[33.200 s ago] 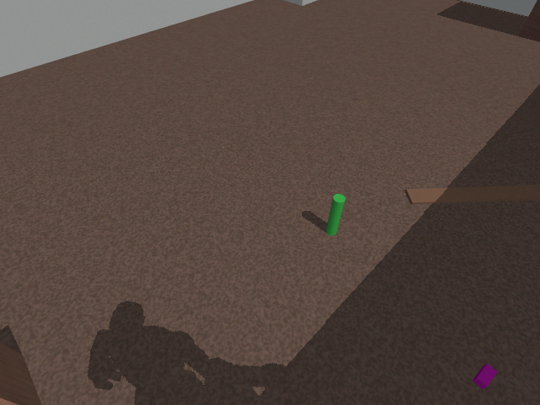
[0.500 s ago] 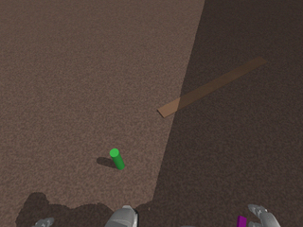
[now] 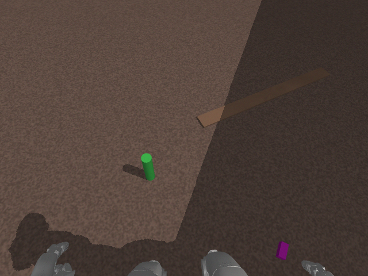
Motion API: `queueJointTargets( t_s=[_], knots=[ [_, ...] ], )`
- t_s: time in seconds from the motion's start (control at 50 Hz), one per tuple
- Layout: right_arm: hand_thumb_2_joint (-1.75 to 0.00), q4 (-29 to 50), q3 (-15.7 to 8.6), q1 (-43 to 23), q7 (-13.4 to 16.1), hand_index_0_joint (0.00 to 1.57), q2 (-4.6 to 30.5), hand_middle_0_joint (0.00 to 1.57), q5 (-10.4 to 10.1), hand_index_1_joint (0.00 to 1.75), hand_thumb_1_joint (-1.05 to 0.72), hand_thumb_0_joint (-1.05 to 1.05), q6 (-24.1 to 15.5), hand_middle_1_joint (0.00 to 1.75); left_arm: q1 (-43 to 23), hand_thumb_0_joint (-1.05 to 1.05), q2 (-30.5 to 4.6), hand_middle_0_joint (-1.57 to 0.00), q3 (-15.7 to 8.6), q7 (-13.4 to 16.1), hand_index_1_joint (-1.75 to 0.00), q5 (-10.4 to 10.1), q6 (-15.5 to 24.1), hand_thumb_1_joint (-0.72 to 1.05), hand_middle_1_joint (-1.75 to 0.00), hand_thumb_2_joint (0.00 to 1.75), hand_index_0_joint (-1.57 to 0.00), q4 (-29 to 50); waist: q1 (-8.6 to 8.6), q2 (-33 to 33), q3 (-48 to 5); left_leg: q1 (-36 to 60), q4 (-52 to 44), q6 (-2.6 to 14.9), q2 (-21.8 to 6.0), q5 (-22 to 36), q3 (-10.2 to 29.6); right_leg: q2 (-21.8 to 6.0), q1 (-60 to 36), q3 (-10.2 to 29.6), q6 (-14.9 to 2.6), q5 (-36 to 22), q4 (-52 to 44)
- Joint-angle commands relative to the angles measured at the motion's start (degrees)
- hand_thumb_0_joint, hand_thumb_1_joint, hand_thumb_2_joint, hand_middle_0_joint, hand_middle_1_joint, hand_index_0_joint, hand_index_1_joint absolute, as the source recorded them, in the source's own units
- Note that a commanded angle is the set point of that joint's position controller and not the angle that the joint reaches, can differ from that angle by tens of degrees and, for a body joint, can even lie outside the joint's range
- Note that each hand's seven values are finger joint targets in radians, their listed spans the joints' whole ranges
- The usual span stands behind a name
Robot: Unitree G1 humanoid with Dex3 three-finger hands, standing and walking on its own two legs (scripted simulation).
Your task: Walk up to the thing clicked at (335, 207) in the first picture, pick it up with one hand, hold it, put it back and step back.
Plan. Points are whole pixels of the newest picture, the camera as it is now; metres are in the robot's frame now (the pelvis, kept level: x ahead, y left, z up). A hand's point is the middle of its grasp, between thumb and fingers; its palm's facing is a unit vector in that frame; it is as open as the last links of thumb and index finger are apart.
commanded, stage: step back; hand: left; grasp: from the side
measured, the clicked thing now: (148, 167) +0.63 +0.18 -0.64
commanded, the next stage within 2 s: none
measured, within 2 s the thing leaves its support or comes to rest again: neither
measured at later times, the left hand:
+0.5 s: hand out of the picture -0.06 +0.25 -0.12, palm faces -0.09 -0.89 -0.46, open 7.4 cm
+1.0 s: hand out of the picture -0.20 +0.29 -0.15, palm faces -0.03 -0.92 -0.38, open 7.4 cm
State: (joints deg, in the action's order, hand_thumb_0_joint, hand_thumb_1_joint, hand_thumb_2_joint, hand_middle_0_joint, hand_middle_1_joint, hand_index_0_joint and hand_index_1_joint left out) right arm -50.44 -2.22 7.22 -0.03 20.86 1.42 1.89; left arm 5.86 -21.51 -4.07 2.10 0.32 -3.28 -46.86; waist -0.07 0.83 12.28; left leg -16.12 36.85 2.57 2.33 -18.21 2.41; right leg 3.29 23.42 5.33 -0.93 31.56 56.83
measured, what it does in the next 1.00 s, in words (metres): walks backwards: right foot, then left foot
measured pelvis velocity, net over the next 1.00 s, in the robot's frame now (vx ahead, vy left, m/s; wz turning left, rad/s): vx -0.31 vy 0.02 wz -0.06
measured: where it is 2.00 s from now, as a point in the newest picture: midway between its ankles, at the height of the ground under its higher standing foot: outside the picture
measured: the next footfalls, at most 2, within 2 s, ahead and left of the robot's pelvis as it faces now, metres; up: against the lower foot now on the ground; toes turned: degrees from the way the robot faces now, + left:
right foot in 0.32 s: -0.10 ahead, -0.13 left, +0.00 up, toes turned -4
left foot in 0.72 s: -0.20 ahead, +0.14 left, +0.00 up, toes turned -3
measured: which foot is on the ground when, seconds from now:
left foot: down 0.00-0.36, up 0.38-0.70, down 0.72-1.00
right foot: up 0.00-0.30, down 0.32-0.74, up 0.76-1.00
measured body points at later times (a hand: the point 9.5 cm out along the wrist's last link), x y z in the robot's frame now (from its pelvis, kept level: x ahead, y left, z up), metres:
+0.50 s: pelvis -0.14 -0.01 +0.01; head -0.10 -0.06 +0.45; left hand -0.05 +0.30 -0.09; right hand -0.08 -0.34 -0.13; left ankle -0.13 +0.14 -0.64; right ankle -0.14 -0.13 -0.73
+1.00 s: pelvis -0.31 +0.02 +0.00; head -0.25 +0.04 +0.45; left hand -0.20 +0.34 -0.12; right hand -0.19 -0.29 -0.10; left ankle -0.24 +0.14 -0.73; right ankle -0.37 -0.11 -0.67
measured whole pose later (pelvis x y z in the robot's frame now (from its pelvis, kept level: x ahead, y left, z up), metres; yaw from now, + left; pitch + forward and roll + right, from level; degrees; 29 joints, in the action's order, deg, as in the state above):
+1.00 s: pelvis -0.31 +0.02 +0.00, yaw -3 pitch -2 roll -1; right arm -47.8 -2.0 6.3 0.4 21.3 2.3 2.1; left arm 9.3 -22.3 -4.4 1.1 0.9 -2.9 -48.4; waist 1.7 1.1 9.1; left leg -20.5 34.8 1.4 -1.3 -12.8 0.1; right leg 3.4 19.9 5.5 1.1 30.1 58.9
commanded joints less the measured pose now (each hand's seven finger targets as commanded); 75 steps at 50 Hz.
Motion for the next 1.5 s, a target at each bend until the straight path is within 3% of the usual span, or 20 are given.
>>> queueJointTargets(
  t_s=[0.0, 0.18, 0.26, 0.3, 0.34, 0.36, 0.44, 0.62, 0.7, 0.76, 0.84, 1.04, 1.08, 1.1, 1.12, 1.2, 1.34, 1.38, 1.42, 1.48],
  knots=[
    [-0.9, 6.26, -3.87, -4.32, 1.3, 0.2, 13.33, 0.2, 0.6, 0.3, -0.9, 0.0, -0.62, 0.3, 5.04, 0.0, -11.12, -0.2, -3.12, 0.57, -0.3, -0.83, 1.24, 0.9, -0.3, 0.9, -0.2, 3.32, 1.6, -7.5, -12.12, 5.32, -12.83, 9.81, -14.96, 32.85, 9.79, 2.64, 3.94, 5.3, -0.92, -0.81, 16.59],
    [-0.9, 7.49, -4.55, -0.24, 0.99, 0.2, 13.39, 0.2, 0.09, 0.3, -0.9, 0.0, -0.48, 0.3, 6.59, 0.0, -10.11, -0.2, -2.9, 0.12, -0.3, 0.08, 2.51, 0.9, -0.3, 0.9, -0.2, 3.2, -1.97, -10.65, -15.3, 13.59, -10.11, 13.03, -17.18, 29.52, 9.06, -1.18, 0.66, -0.6, 3.11, -2.4, -4.45],
    [-0.9, 8.81, -5.03, -3.59, 0.52, 0.2, 15.3, 0.2, -0.23, 0.3, -0.9, 0.0, 0.62, 0.3, 12.44, 0.0, -10.97, -0.2, -3.53, -0.66, -0.3, 0.64, 3.0, 0.9, -0.3, 0.9, -0.2, -0.01, 0.67, -10.97, -17.92, 4.39, -8.25, 8.54, -15.4, 16.41, 8.34, -2.61, -12.05, -4.7, 0.76, -11.96, -24.11],
    [-0.9, 8.88, -4.58, -5.0, 0.44, 0.2, 13.58, 0.2, -1.22, 0.3, -0.9, 0.0, 1.11, 0.3, 14.83, 0.0, -12.42, -0.2, -4.15, -0.77, -0.3, 1.76, 3.45, 0.9, -0.3, 0.9, -0.2, -1.02, 2.2, -5.65, -17.19, -5.24, -2.86, 3.23, -10.91, 5.1, 5.91, -5.15, -17.23, 1.04, -2.15, -16.45, -32.08],
    [-0.9, 9.49, -4.17, -5.38, 1.05, 0.2, 10.96, 0.2, -1.21, 0.3, -0.9, 0.0, 1.41, 0.3, 7.65, 0.0, -22.0, -0.2, -6.38, -0.95, -0.3, 2.24, 3.3, 0.9, -0.3, 0.9, -0.2, 2.71, 3.35, 13.43, -9.94, -14.2, 22.59, -3.41, 4.35, -15.81, 4.81, -26.75, -1.79, 27.54, -15.4, -10.52, -42.24],
    [-0.9, 8.78, -5.26, -4.46, 1.42, 0.2, 13.78, 0.2, -0.76, 0.3, -0.9, 0.0, 1.58, 0.3, 2.83, 0.0, -22.91, -0.2, -6.36, -0.42, -0.3, 2.4, 3.54, 0.9, -0.3, 0.9, -0.2, 5.02, 2.67, 14.17, -6.6, -11.14, 31.87, -3.99, 1.61, -15.51, 9.58, -30.02, 6.63, 32.23, -18.35, -10.03, -44.02],
    [-0.9, 3.73, -4.22, 4.64, 1.21, 0.2, 11.69, 0.2, -1.6, 0.3, -0.9, 0.0, 0.89, 0.3, -4.74, 0.0, -13.49, -0.2, -4.84, -0.19, -0.3, 2.04, 3.4, 0.9, -0.3, 0.9, -0.2, 6.35, -3.02, 7.05, -8.74, -11.01, 35.91, -3.79, 6.59, -6.12, 8.35, -14.22, -1.91, 4.44, -8.2, -26.42, -35.23],
    [-0.9, 4.73, -3.12, 5.91, 1.87, 0.2, 10.86, 0.2, -0.35, 0.3, -0.9, 0.0, -0.57, 0.3, 4.99, 0.0, -13.7, -0.2, -4.68, 1.1, -0.3, 1.57, 2.2, 0.9, -0.3, 0.9, -0.2, 5.77, 2.86, 13.64, -18.5, -9.78, 5.32, -3.63, -2.16, -12.26, 2.07, -20.27, -26.39, 7.6, -10.61, -47.8, -25.1],
    [-0.9, 1.3, -4.79, 11.33, 1.28, 0.2, 13.79, 0.2, 0.41, 0.3, -0.9, 0.0, -0.49, 0.3, -0.05, 0.0, -12.74, -0.2, -3.0, 0.13, -0.3, 0.55, 0.72, 0.9, -0.3, 0.9, -0.2, 7.42, -1.02, 3.12, -16.69, 5.11, -13.06, -0.14, -4.17, 8.21, 3.98, -13.39, -7.97, 2.06, -4.18, -29.0, -17.09],
    [-0.9, 4.63, -6.08, 3.04, 0.77, 0.2, 23.33, 0.2, 1.23, 0.3, -0.9, 0.0, -0.66, 0.3, -3.92, 0.0, -12.89, -0.2, -3.98, 1.02, -0.3, 0.46, 0.64, 0.9, -0.3, 0.9, -0.2, 7.33, -2.89, -15.35, -10.62, -8.91, -20.27, 16.42, -26.46, 17.08, 31.27, 0.33, 0.21, 3.41, 0.19, 7.59, 12.23],
    [-0.9, 6.29, -3.6, -4.6, 1.37, 0.2, 14.57, 0.2, 1.41, 0.3, -0.9, 0.0, -0.87, 0.3, 4.27, 0.0, -12.19, -0.2, -3.86, -0.08, -0.3, -0.5, 0.56, 0.9, -0.3, 0.9, -0.2, 2.41, 3.09, -8.96, -8.6, -5.12, -14.49, 9.43, -15.06, 20.27, 10.32, 2.46, 2.61, 3.81, -0.33, -3.11, 18.51],
    [-0.9, 6.95, -4.4, -1.75, 0.89, 0.2, 16.08, 0.2, -0.37, 0.3, -0.9, 0.0, 1.58, 0.3, 10.98, 0.0, -10.21, -0.2, -2.41, -0.53, -0.3, 1.24, 3.26, 0.9, -0.3, 0.9, -0.2, -1.79, 1.23, -11.32, -19.73, 8.03, -2.63, 7.68, -14.08, 22.7, 7.02, -1.52, -12.63, -7.1, 0.84, -16.7, -34.0],
    [-0.9, 7.73, -3.43, -3.0, 0.63, 0.2, 12.97, 0.2, -0.87, 0.3, -0.9, 0.0, 1.5, 0.3, 11.43, 0.0, -14.7, -0.2, -3.79, -0.6, -0.3, 2.31, 3.39, 0.9, -0.3, 0.9, -0.2, -2.04, 1.72, -2.09, -18.6, -7.13, 2.01, 2.1, -8.47, 6.94, 5.28, -8.74, -18.37, 6.61, -3.23, -18.82, -32.74],
    [-0.9, 9.15, -3.07, -5.52, 0.99, 0.2, 10.72, 0.2, -1.14, 0.3, -0.9, 0.0, 1.28, 0.3, 10.43, 0.0, -19.89, -0.2, -5.15, -0.91, -0.3, 2.21, 3.06, 0.9, -0.3, 0.9, -0.2, -0.97, 3.94, 11.84, -14.69, -14.57, 13.06, -1.5, 1.96, -10.87, 2.2, -20.13, -12.3, 20.8, -10.37, -17.95, -37.27],
    [-0.9, 9.28, -4.13, -5.28, 1.69, 0.2, 12.71, 0.2, -0.72, 0.3, -0.9, 0.0, 1.78, 0.3, 4.56, 0.0, -24.43, -0.2, -5.76, -0.56, -0.3, 2.56, 3.22, 0.9, -0.3, 0.9, -0.2, 1.52, 4.51, 16.68, -11.16, -10.84, 26.72, -3.47, 0.49, -17.03, 6.38, -29.78, 1.09, 29.86, -17.76, -19.02, -41.2],
    [-0.9, 4.78, -4.03, 0.8, 1.18, 0.2, 12.65, 0.2, -1.58, 0.3, -0.9, 0.0, 1.15, 0.3, -2.74, 0.0, -15.08, -0.2, -3.99, 0.13, -0.3, 2.6, 3.83, 0.9, -0.3, 0.9, -0.2, 3.35, -1.21, 4.89, -10.98, -9.17, 34.1, -2.77, 3.89, -8.97, 7.46, -17.16, -2.5, 6.68, -11.23, -32.31, -31.27],
    [-0.9, 2.22, -3.38, 3.9, 0.99, 0.2, 10.21, 0.2, 0.23, 0.3, -0.9, 0.0, -2.58, 0.3, 4.68, 0.0, -15.27, -0.2, -4.29, -1.39, -0.3, 2.75, 2.68, 0.9, -0.3, 0.9, -0.2, 1.18, 2.51, 12.54, -14.07, -0.34, -13.47, -3.07, -0.92, -6.57, -3.61, -14.51, -15.05, 5.27, -8.03, -12.43, -25.99],
    [-0.9, 0.15, -4.61, 6.31, 1.52, 0.2, 12.38, 0.2, 1.42, 0.3, -0.9, 0.0, -3.9, 0.3, 8.78, 0.0, -9.1, -0.2, -2.1, -1.85, -0.3, 1.77, 1.72, 0.9, -0.3, 0.9, -0.2, 0.97, 2.54, -0.38, -15.57, 14.93, -22.03, -0.79, -7.35, -5.89, 12.84, -9.76, -0.4, 2.13, -3.19, -9.77, -11.34],
    [-0.9, 1.39, -5.55, 3.12, 1.37, 0.2, 21.46, 0.2, 1.08, 0.3, -0.9, 0.0, -4.19, 0.3, 2.38, 0.0, -12.39, -0.2, -2.59, -1.31, -0.3, 1.82, 2.04, 0.9, -0.3, 0.9, -0.2, 0.89, -0.92, -7.61, -8.76, 1.33, -24.5, 10.29, -24.43, -20.53, 32.53, -6.96, 7.85, 1.02, 0.35, 0.93, -4.92],
    [-0.9, 1.2, -3.67, -3.49, 1.04, 0.2, 14.97, 0.2, 1.44, 0.3, -0.9, 0.0, -5.18, 0.3, 2.08, 0.0, -12.68, -0.2, -3.06, -3.0, -0.3, 0.69, 2.8, 0.9, -0.3, 0.9, -0.2, -1.26, 2.11, -7.72, -3.66, -4.53, -22.5, 6.38, -15.33, -14.01, 15.39, -7.08, -0.33, 0.97, -0.42, -7.5, -7.6]
  ],
)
